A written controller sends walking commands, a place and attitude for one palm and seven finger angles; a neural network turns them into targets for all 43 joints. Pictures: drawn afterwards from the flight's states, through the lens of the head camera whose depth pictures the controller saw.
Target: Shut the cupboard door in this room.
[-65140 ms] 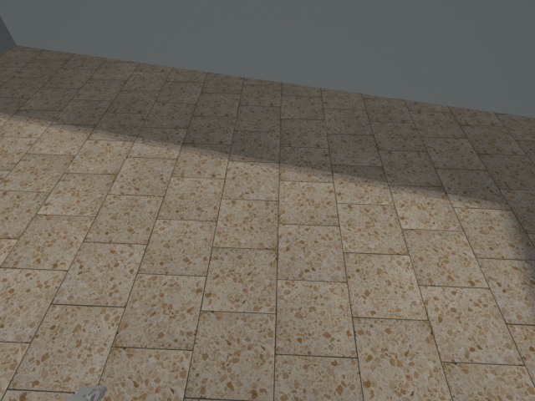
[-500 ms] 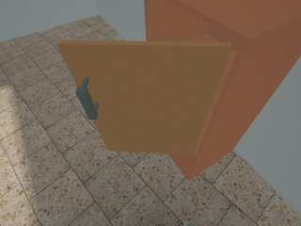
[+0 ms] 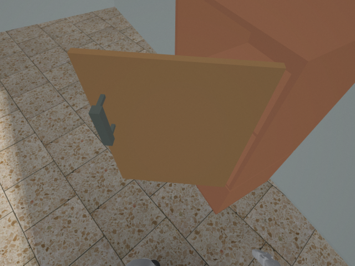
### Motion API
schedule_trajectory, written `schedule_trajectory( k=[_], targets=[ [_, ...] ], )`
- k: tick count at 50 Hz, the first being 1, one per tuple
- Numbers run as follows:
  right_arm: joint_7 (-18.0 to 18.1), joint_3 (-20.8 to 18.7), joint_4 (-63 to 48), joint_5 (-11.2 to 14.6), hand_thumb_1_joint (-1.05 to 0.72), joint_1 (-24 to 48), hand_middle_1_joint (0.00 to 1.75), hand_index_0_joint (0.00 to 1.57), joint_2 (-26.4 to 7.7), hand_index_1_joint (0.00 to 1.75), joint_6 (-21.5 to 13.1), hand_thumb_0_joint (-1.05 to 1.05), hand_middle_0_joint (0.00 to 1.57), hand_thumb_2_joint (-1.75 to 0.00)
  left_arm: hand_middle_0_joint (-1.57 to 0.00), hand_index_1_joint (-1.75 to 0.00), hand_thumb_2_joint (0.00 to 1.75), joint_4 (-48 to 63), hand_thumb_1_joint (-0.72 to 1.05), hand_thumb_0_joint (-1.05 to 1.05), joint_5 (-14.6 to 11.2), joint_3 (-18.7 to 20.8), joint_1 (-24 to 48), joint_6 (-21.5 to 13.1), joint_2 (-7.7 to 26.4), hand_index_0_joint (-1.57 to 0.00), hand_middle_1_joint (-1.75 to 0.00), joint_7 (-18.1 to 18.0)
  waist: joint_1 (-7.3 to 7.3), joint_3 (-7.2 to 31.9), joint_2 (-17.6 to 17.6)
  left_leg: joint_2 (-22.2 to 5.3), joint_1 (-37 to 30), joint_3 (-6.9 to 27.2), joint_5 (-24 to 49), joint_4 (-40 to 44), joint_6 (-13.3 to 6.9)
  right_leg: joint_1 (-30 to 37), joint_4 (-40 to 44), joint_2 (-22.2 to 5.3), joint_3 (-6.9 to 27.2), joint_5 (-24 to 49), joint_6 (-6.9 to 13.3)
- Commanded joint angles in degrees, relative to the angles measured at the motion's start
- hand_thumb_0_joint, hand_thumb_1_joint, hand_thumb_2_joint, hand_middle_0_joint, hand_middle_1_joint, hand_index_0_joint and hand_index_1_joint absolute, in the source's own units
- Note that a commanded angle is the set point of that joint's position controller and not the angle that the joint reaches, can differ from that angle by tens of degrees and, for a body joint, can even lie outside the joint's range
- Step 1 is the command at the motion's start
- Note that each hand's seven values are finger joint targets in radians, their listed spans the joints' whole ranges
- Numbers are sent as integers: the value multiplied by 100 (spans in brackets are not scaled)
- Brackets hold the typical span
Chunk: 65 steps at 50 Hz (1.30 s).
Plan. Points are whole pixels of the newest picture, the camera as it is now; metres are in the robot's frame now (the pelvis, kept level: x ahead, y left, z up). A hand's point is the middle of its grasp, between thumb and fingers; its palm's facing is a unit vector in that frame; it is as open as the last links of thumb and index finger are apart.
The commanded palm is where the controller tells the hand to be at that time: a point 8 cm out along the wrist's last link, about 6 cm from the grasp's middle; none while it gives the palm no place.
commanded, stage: come to a stop and stand still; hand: left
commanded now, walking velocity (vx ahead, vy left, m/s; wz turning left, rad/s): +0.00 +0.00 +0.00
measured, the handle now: (105, 120) +0.42 +0.22 +0.05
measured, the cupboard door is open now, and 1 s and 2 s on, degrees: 54 54 54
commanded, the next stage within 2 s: look again from close up in 0.44 s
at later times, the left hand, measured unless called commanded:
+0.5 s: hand out of the picture +0.01 +0.17 -0.17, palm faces -0.03 -0.97 -0.25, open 7.3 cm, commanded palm none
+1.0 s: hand out of the picture +0.01 +0.15 -0.17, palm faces -0.02 -0.98 -0.19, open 7.3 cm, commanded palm none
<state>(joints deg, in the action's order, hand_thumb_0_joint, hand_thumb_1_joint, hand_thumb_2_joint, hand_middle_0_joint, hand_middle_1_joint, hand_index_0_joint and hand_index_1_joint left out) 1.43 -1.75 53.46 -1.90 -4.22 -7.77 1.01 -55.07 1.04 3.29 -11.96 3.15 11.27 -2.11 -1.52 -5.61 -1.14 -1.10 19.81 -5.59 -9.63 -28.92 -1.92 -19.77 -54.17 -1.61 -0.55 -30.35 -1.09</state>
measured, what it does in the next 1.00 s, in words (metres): steps on the spot: right foot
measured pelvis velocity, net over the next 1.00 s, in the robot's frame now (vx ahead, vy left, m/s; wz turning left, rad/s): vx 0.01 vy -0.02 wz -0.03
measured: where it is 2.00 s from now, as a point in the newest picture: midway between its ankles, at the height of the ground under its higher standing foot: outside the picture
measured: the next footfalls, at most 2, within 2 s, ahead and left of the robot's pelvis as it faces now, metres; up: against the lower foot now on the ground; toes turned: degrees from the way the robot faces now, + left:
right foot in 0.06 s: -0.02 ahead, -0.13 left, +0.00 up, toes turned -3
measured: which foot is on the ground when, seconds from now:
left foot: down 0.00-1.00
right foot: up 0.00-0.04, down 0.06-1.00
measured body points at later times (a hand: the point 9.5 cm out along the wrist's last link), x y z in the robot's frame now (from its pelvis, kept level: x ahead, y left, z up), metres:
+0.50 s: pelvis -0.02 -0.02 -0.01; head -0.02 -0.03 +0.44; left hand +0.02 +0.22 -0.15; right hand -0.07 -0.25 -0.17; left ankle +0.06 +0.11 -0.73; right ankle -0.06 -0.14 -0.73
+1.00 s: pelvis +0.01 -0.02 +0.00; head +0.02 -0.02 +0.45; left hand +0.01 +0.20 -0.16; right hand +0.06 -0.26 -0.15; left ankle +0.06 +0.11 -0.73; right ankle -0.06 -0.14 -0.73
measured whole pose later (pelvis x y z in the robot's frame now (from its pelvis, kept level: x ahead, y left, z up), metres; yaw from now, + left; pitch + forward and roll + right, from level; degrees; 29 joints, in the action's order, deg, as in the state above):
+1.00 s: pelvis +0.01 -0.02 +0.00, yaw -2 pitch -2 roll +1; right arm 1.3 -0.3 62.6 -0.6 -10.9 -10.5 -1.0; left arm -62.4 1.1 -0.9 -17.5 -0.5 9.3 -2.0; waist -0.4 -2.1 -1.1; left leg -1.7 15.3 -3.1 -10.2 -27.0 0.5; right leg -4.8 -27.2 -0.3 1.1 -20.9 0.1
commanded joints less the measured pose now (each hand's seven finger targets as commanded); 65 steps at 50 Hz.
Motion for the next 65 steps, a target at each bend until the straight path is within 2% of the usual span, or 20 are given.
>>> schedule_trajectory(
  k=[1,2,3,4,5,6,7,9,10,11,13,16,20,22,35,43,52,58,62,65],
  targets=[
    [-82,-337,-498,155,-90,-606,30,20,-1071,30,-84,0,20,-90,-20,-30,90,384,90,0,37,-76,-913,-324,500,-20,-30,-107,61,1624,186,-1030,-846,822,1804,-684,-375,295,2450,-93,397,1491,218],
    [-102,-282,-561,142,-90,-689,30,20,-866,30,-83,0,20,-90,-20,-30,90,481,90,0,72,-21,-834,-411,619,-20,-30,-109,138,1427,-154,-567,-291,420,810,-1094,-140,532,2730,-545,1103,2735,465],
    [-153,-162,-692,74,-90,-634,30,20,-515,30,-85,0,20,-90,-20,-30,90,578,90,0,74,-26,-653,-527,861,-20,-30,-112,211,1083,-79,-138,149,110,-621,-1189,129,652,2786,-1202,1570,4097,759],
    [-177,-139,-707,88,-90,-661,30,20,-341,30,-93,0,20,-90,-20,-30,90,598,90,0,106,-67,-623,-568,983,-20,-30,-97,323,1050,68,123,-16,124,-1060,-1150,183,666,2420,-1171,1385,5068,841],
    [-188,-156,-656,93,-90,-738,30,20,-430,30,-62,0,20,-90,-20,-30,90,566,90,0,89,-24,-559,-551,951,-20,-30,-103,307,1081,-837,111,245,72,-1013,-1304,120,1074,2222,-877,1142,5297,792],
    [-165,-166,-702,107,-90,-692,30,20,-521,30,-60,0,20,-90,-20,-30,90,555,90,0,56,-33,-568,-530,810,-20,-30,-126,233,913,-1725,76,320,161,-1063,-1296,57,1005,2251,-883,1107,5241,776],
    [-138,-159,-681,127,-90,-722,30,20,-551,30,-52,0,20,-90,-20,-30,90,584,90,0,59,-72,-490,-489,715,-20,-30,-138,267,709,-1732,73,144,213,-1045,-1166,43,701,2357,-869,970,4645,760],
    [-131,-128,-479,123,-90,-947,30,20,-577,30,-51,0,20,-90,-20,-30,90,662,90,0,39,-101,-287,-405,725,-20,-30,-120,412,295,-422,-21,-689,330,-359,-583,50,-309,2469,-624,755,2347,619],
    [-140,-134,-410,95,-90,-1028,30,20,-664,30,-47,0,20,-90,-20,-30,90,671,90,0,39,-96,-293,-345,699,-20,-30,-111,395,-55,98,-203,-623,570,-585,-304,-12,-673,2538,-359,618,968,521],
    [-143,-135,-384,74,-90,-1040,30,20,-750,30,-20,0,20,-90,-20,-30,90,660,90,0,34,-105,-351,-293,658,-20,-30,-99,334,-421,243,-322,-187,826,-1287,52,-82,-771,2698,-162,550,-177,471],
    [-140,-128,-349,53,-90,-1033,30,20,-772,30,-5,0,20,-90,-20,-30,90,586,90,0,46,-110,-572,-286,666,-20,-30,-79,228,-676,137,-292,335,927,-1720,306,-95,-584,2880,-98,551,-552,451],
    [-134,-90,-232,43,-90,-1349,30,20,-766,30,-18,0,20,-90,-20,-30,90,502,90,0,19,-105,-590,-292,714,-20,-30,-49,291,-307,-146,-151,-122,716,-1488,66,6,-786,3135,-280,744,-870,549],
    [-107,-44,-44,36,-90,-1560,30,20,-755,30,-79,0,20,-90,-20,-30,90,394,90,0,-4,-115,-704,-305,653,-20,-30,-27,241,-72,172,-244,-134,891,-1468,394,-17,-449,3006,-174,605,-472,512],
    [-93,-23,33,50,-90,-1578,30,20,-753,30,-110,0,20,-90,-20,-30,90,286,90,0,-15,-134,-795,-325,615,-20,-30,-12,190,-7,80,-279,-76,953,-1424,500,-18,-248,3066,-165,613,-302,514],
    [-10,70,633,144,-90,-1520,30,20,-716,30,-294,0,20,-90,-20,-30,90,-365,90,0,-30,-245,-977,-458,471,-20,-30,-29,157,379,94,-460,-872,741,611,339,-9,509,3135,-283,539,1993,357],
    [9,53,780,157,-90,-1161,30,20,-739,30,-283,0,20,-90,-20,-30,90,-552,90,0,9,-262,-994,-458,454,-20,-30,-34,158,122,83,-479,-1056,700,540,482,0,431,3314,-284,533,1983,284],
    [15,49,730,146,-90,-817,30,20,-959,30,-294,0,20,-90,-20,-30,90,-591,90,0,3,-254,-868,-474,615,-20,-30,-10,145,343,149,-483,-1257,702,847,494,11,636,3350,-363,521,2407,242],
    [21,45,652,177,-90,-690,30,20,-879,30,-256,0,20,-90,-20,-30,90,-473,90,0,11,-208,-844,-427,667,-20,-30,-46,63,340,95,-467,-1199,638,1556,412,30,786,3177,-476,545,3245,218],
    [20,-66,398,120,-90,-716,30,20,-1035,30,-103,0,20,-90,-20,-30,90,-259,90,0,5,-102,-824,-322,845,-20,-30,-83,55,572,65,-469,-1089,577,1894,46,55,796,2757,-608,660,3561,311],
    [4,-115,221,97,-90,-678,30,20,-1035,30,-34,0,20,-90,-20,-30,90,-99,90,0,9,-53,-769,-267,891,-20,-30,-86,50,581,-67,-426,-918,567,1553,-103,58,687,2674,-707,799,3344,402]
  ],
)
